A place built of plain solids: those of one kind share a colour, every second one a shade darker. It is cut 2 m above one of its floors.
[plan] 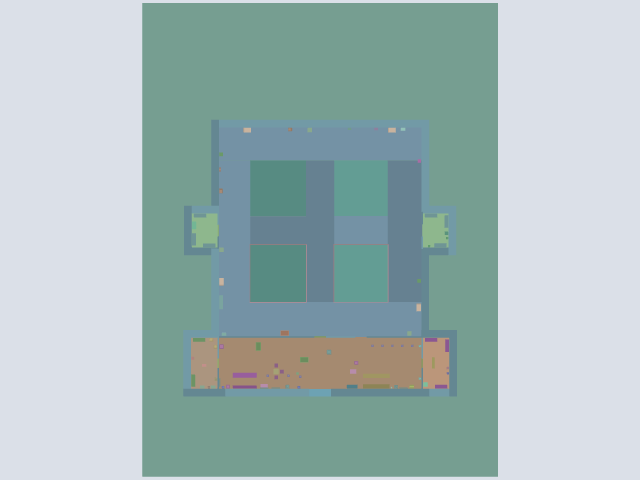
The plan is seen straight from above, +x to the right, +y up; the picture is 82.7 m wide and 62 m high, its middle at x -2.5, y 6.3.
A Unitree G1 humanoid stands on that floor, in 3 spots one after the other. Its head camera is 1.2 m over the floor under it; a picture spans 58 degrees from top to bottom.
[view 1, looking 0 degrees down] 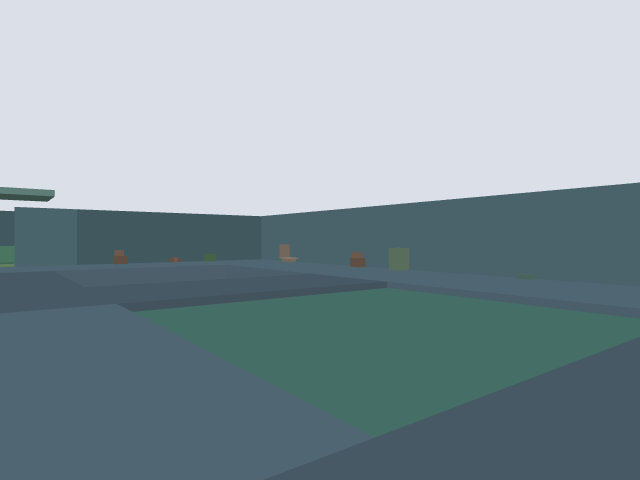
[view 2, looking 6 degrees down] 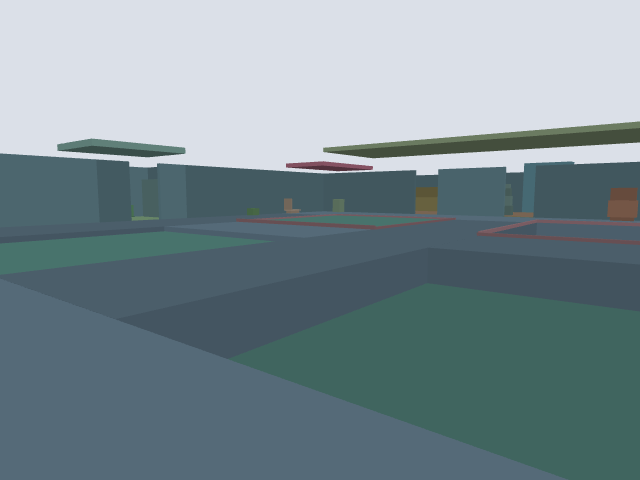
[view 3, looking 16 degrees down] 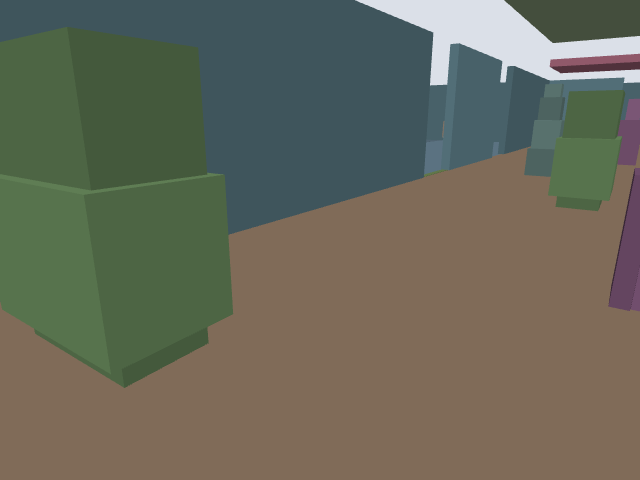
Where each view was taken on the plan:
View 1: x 8.14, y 7.54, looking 143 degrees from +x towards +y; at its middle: wall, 22.10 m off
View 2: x -8.38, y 18.59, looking -52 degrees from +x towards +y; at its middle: floor_gang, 11.47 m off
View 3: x -11.61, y -9.62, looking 35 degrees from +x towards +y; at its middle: floor_foyer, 4.35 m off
